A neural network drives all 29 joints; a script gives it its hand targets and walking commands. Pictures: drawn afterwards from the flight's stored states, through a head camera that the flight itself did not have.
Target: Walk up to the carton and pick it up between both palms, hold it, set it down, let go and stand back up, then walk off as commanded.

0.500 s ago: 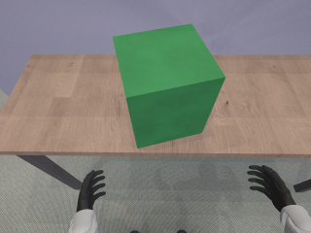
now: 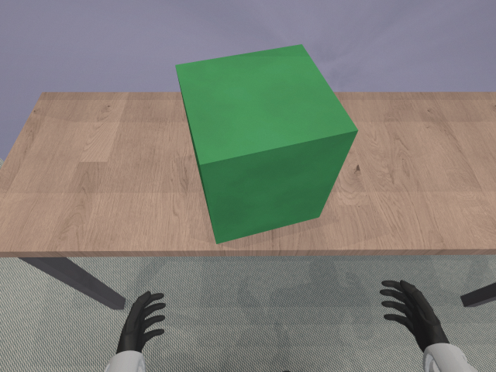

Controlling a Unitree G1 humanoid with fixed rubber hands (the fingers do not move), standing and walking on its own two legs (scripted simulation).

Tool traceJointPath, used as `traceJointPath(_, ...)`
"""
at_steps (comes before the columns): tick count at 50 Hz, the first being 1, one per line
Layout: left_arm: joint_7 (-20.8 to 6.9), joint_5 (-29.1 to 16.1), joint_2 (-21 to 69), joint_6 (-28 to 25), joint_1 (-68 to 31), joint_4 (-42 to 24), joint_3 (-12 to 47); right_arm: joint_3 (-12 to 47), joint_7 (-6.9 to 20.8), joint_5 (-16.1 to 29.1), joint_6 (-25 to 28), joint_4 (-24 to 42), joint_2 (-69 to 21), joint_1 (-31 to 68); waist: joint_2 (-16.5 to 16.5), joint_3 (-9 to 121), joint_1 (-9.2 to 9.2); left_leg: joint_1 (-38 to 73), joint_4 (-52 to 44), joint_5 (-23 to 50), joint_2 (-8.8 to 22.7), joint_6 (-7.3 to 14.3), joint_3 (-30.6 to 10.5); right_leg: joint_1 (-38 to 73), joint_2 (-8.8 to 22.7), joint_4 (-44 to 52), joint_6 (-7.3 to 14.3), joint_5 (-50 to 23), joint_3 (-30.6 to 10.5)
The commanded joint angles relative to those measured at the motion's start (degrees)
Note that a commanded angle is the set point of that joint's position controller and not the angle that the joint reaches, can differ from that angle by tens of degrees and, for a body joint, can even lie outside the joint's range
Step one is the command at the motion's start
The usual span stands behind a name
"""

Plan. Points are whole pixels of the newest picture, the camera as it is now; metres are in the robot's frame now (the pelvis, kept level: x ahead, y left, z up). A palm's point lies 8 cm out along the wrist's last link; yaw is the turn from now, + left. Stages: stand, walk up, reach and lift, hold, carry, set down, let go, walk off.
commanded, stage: set down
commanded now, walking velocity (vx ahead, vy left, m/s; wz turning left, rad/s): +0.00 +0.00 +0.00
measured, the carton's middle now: (256, 150) +0.46 +0.04 +0.04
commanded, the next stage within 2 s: let go in 0.24 s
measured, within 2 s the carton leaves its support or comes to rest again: neither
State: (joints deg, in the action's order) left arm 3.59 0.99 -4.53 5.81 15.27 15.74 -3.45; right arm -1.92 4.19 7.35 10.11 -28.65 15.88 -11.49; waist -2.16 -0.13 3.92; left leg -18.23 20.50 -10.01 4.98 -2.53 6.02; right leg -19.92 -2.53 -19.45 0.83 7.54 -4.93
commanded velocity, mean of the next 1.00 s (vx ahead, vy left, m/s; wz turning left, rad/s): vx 0.00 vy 0.00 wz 0.00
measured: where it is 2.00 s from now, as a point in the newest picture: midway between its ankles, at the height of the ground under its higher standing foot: outside the picture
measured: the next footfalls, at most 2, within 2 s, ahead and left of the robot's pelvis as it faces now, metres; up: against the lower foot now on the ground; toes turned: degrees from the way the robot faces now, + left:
none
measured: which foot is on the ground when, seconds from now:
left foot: down 0.00-1.00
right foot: down 0.00-1.00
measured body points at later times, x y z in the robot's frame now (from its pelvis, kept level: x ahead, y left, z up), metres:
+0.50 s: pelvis +0.02 +0.00 +0.00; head +0.10 +0.02 +0.44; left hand +0.17 +0.22 -0.10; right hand +0.20 -0.23 -0.08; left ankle -0.01 +0.14 -0.75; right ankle +0.02 -0.12 -0.75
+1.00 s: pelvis +0.02 +0.00 -0.01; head +0.03 +0.02 +0.44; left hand +0.13 +0.25 -0.13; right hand +0.18 -0.24 -0.10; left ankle -0.01 +0.14 -0.75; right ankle +0.02 -0.12 -0.75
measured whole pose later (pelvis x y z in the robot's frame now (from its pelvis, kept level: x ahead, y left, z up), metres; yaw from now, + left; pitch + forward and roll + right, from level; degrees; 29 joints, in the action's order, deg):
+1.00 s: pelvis +0.02 +0.00 -0.01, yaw +0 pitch +3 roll +0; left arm 0.3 1.0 -12.1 1.8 14.2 39.4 -3.5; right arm -1.7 -0.2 -2.5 3.0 -38.5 12.8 -13.6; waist -3.0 3.7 3.3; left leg -15.3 30.5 -18.1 5.0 -2.5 5.9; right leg -18.2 -2.5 -31.9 0.7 16.9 -4.9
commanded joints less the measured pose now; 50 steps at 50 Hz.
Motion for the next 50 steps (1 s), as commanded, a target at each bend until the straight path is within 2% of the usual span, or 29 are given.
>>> traceJointPath(1, -1.66, -0.83, -10.73, -2.98, 0.72, -4.56, -0.37, 2.05, -1.88, -1.34, 3.79, -1.68, 4.25, -1.44, -3.8, 11.78, -5.1, 14.21, 0.87, 6.33, -6.79, 2.51, -1.62, 16.98, 3.76, 1.9, -0.34, -8.59, 1.89)
traceJointPath(2, -3.21, -0.2, -11.23, -1.88, -0.27, 1.17, -0.3, 2.15, -2.85, -2.41, 2.72, -6.44, 2.63, -1.72, -4.4, 8.96, -6.6, 15.12, 0.71, 2.7, -6.71, 2.92, -1.45, 16.08, 4.3, 2.96, -0.66, -6.4, 1.48)
traceJointPath(3, -2.38, -0.25, -11.22, -2.56, -0.63, -4.04, -1.24, 2.08, -2.43, -1.67, 3.25, -3.27, 2.69, -1.22, -3.53, 10.45, -5.3, 14.52, 0.26, 5.15, -6.15, 2.71, -2.15, 17.25, 4.34, 2.3, -0.17, -7.94, 1.67)
traceJointPath(4, -4.12, 0.28, -12.03, -1.38, 0.07, 3.02, -1.68, 3.19, -3.5, -3.15, 2.48, -6.37, 0.14, -3.01, -4.07, 7.49, -5.79, 14.24, -0.04, 2.46, -7.11, 3.2, -1.21, 18.09, 5.22, 2.84, -0.27, -6.85, 0.9)
traceJointPath(6, -3.97, -0.19, -13.48, -1.81, -3.96, -0.45, -2.03, 2.38, -4.01, -4.31, 2.95, -6.37, -0.7, -0.19, -1.7, 8.17, -5.3, 14.17, -0.14, 2.63, -6.83, 2.77, -0.97, 16.66, 5.68, 2.4, -0.41, -4.84, 1.4)
traceJointPath(7, -2.18, -0.68, -13.08, -3.07, -4.62, -7.75, -1.84, 0.84, -3.0, -2.79, 4.53, -2.93, 0.89, 2.26, 0.01, 11.11, -3.74, 14.97, 0.64, 5.61, -6.02, 2.19, -2.14, 15.69, 4.48, 1.18, 0.1, -6.29, 2.9)
traceJointPath(8, -1.13, -1.18, -12.42, -4.27, -2.42, -9.62, -1.29, 1.0, -2.21, -1.55, 6.02, -0.25, 2.88, 1.85, -0.12, 12.96, -2.69, 15.22, 1.36, 9.08, -6.14, 1.9, -2.21, 15.39, 3.51, 0.92, 0.37, -7.95, 3.38)
traceJointPath(9, -1.53, -1.46, -11.92, -3.64, -1.4, -6.24, -0.68, 0.7, -2.31, -2.58, 5.65, -1.94, 2.99, 1.04, -1.08, 12.64, -3.88, 16.68, 1.86, 9.51, -5.85, 2.04, -1.8, 14.16, 3.4, 1.13, 0.64, -8.68, 3.24)
traceJointPath(10, -1.6, -1.06, -12.0, -4.08, -0.87, -5.91, -1.12, 1.14, -2.35, -2.61, 6.34, -0.47, 2.23, 1.28, -2.52, 13.37, -3.11, 14.95, 2.44, 9.47, -6.49, 2.27, -1.5, 14.92, 3.29, 1.06, 0.37, -10.11, 2.99)
traceJointPath(11, -2.64, -0.62, -13.52, -3.2, -1.17, -1.02, -1.46, 2.19, -3.25, -3.59, 5.6, -4.53, 0.36, -0.69, -3.02, 11.55, -4.72, 14.69, 2.02, 6.25, -7.15, 3.11, -0.77, 15.6, 4.25, 1.36, 0.05, -9.19, 1.95)
traceJointPath(12, -2.8, -0.58, -13.16, -3.12, -1.58, -1.29, -1.32, 1.85, -3.42, -3.7, 5.24, -5.82, 0.53, -0.61, -2.14, 11.32, -5.5, 15.96, 1.69, 6.03, -6.53, 2.82, -1.49, 15.28, 4.13, 1.16, -0.06, -8.91, 2.32)
traceJointPath(15, -3.03, -0.05, -12.93, -3.45, -1.96, -2.33, -0.77, 1.85, -3.59, -3.84, 6.31, -5.98, 1.34, 0.04, -1.86, 11.58, -4.4, 18.45, 2.39, 10.95, -6.46, 2.6, -1.83, 14.16, 3.44, 1.07, -0.25, -11.82, 2.94)
traceJointPath(17, -3.59, 0.1, -12.72, -3.56, -1.14, -1.69, -1.12, 2.13, -3.92, -4.42, 7.09, -7.34, 1.5, -0.36, -1.06, 12.2, -5.15, 18.92, 2.96, 13.64, -6.72, 2.05, -1.65, 15.54, 3.19, 0.25, -0.47, -16.0, 3.05)
traceJointPath(19, -3.62, -0.02, -13.84, -3.72, -2.06, -1.06, -1.73, 2.08, -4.21, -4.12, 7.28, -7.96, 0.73, -0.28, -0.54, 12.92, -4.58, 17.06, 2.95, 11.53, -6.72, 2.32, -0.94, 16.38, 3.98, 0.29, -0.86, -16.21, 2.38)
traceJointPath(20, -3.72, 0.1, -13.44, -3.44, -0.83, -0.9, -1.57, 1.95, -4.38, -4.47, 7.54, -7.57, 0.96, -0.26, -2.05, 12.96, -5.4, 18.22, 2.97, 12.56, -6.76, 2.17, -1.75, 16.66, 3.72, 0.47, -0.44, -16.11, 2.83)
traceJointPath(24, -4.23, 0.24, -12.93, -3.88, -1.46, -0.46, -1.29, 1.74, -4.34, -4.06, 8.41, -7.92, 0.97, 0.0, -1.03, 12.0, -4.62, 19.45, 4.04, 15.11, -6.38, 2.0, -1.68, 15.8, 3.58, -0.05, -0.45, -19.13, 2.66)
traceJointPath(27, -4.43, 0.32, -13.19, -4.11, -1.01, -0.86, -0.85, 1.66, -4.45, -4.69, 8.8, -10.24, 1.36, -0.22, -0.99, 12.83, -5.88, 20.06, 4.35, 17.32, -6.34, 1.51, -2.1, 16.39, 3.46, -0.81, -1.07, -22.71, 3.09)
traceJointPath(28, -4.51, 0.97, -13.84, -4.51, -1.06, 0.15, -2.09, 2.7, -4.44, -3.71, 9.19, -10.79, 1.13, -1.15, -1.52, 13.01, -5.01, 20.21, 4.7, 18.69, -6.53, 1.92, -1.76, 16.51, 3.29, -0.65, -1.09, -24.43, 2.78)
traceJointPath(30, -4.15, 0.81, -13.72, -4.4, -0.5, 0.13, -2.13, 2.09, -4.48, -3.97, 9.84, -8.99, 1.45, 0.16, -0.77, 12.69, -4.05, 20.4, 4.32, 18.23, -6.11, 2.0, -1.9, 15.4, 3.34, -0.99, -1.19, -21.72, 3.5)
traceJointPath(31, -3.98, 0.67, -13.64, -4.62, -0.51, 0.95, -1.15, 2.51, -4.19, -3.67, 9.24, -10.17, 0.94, -0.5, 0.57, 13.01, -4.62, 20.11, 4.24, 16.48, -6.25, 2.2, -2.17, 15.66, 3.67, -0.06, -0.81, -19.36, 2.74)
traceJointPath(35, -4.27, 0.66, -12.85, -5.05, -0.32, 2.02, -0.98, 1.92, -4.24, -4.2, 9.56, -11.09, 1.77, 0.02, -2.28, 13.82, -4.99, 20.62, 5.23, 17.58, -5.95, 1.98, -2.18, 14.82, 3.21, -0.78, -0.52, -21.3, 2.97)
traceJointPath(40, -3.78, 0.55, -13.14, -4.84, -2.78, 1.02, -0.32, 1.14, -4.02, -4.35, 9.1, -11.37, 2.17, 0.73, 1.61, 11.29, -4.41, 22.26, 4.8, 15.78, -5.31, 1.91, -2.5, 12.04, 2.93, 0.07, -0.21, -13.64, 3.47)
traceJointPath(41, -2.49, 2.55, -25.03, -6.38, -2.13, 12.87, -4.88, -5.45, -4.99, -10.02, 0.74, -12.18, 13.6, -3.48, -8.29, 24.15, -2.15, 15.57, 10.6, 20.28, 0.97, 4.08, -3.81, 17.75, 5.8, -9.71, 1.76, -19.8, 1.54)
traceJointPath(42, -2.37, 2.49, -21.71, -6.58, -0.47, 13.99, -4.3, -4.9, -4.92, -11.12, -2.1, -10.62, 12.06, -2.95, -7.37, 25.35, -2.04, 13.71, 11.17, 16.61, 0.3, 4.45, -2.94, 19.29, 6.23, -10.4, 2.38, -20.64, 0.54)
traceJointPath(44, -2.6, 2.79, -19.83, -6.91, -2.01, 14.91, -3.86, -4.97, -5.26, -10.92, -4.66, -8.76, 11.06, -1.92, -6.13, 20.6, -2.21, 10.36, 9.76, 9.95, 0.53, 3.7, -2.33, 15.49, 6.36, -10.41, 1.75, -12.55, 0.45)
traceJointPath(45, -2.44, 2.97, -19.99, -6.38, -1.96, 15.65, -3.7, -4.77, -5.24, -10.51, -5.36, -7.86, 10.39, -1.55, -2.81, 18.79, -2.52, 11.12, 9.58, 8.96, 0.36, 4.21, -3.11, 11.47, 5.34, -10.18, 1.69, -7.23, 0.22)
traceJointPath(47, -2.61, 3.68, -20.74, -7.24, -4.15, 17.79, -3.0, -4.94, -5.24, -10.51, -5.45, -8.19, 10.74, -2.14, -1.86, 10.76, -3.3, 7.4, 10.2, 2.5, -0.22, 4.54, -3.22, 7.41, 6.05, -8.09, 1.87, -1.77, -1.47)
traceJointPath(49, -2.69, 3.05, -20.9, -7.83, -5.35, 19.57, -2.44, -5.25, -5.0, -10.19, -5.26, -8.63, 11.55, -3.43, -5.91, 9.45, -3.9, 6.24, 10.25, 2.32, 0.47, 4.45, -4.95, 5.54, 6.2, -8.66, 2.4, -0.65, -1.93)
traceJointPath(50, -3.12, 3.11, -23.11, -8.29, -4.4, 20.99, -3.31, -5.19, -5.1, -10.61, -5.52, -9.09, 12.14, -5.01, -2.93, 8.4, -3.84, 6.13, 10.19, 0.03, 0.14, 4.84, -3.6, 4.91, 6.73, -8.14, 2.66, -0.09, -3.26)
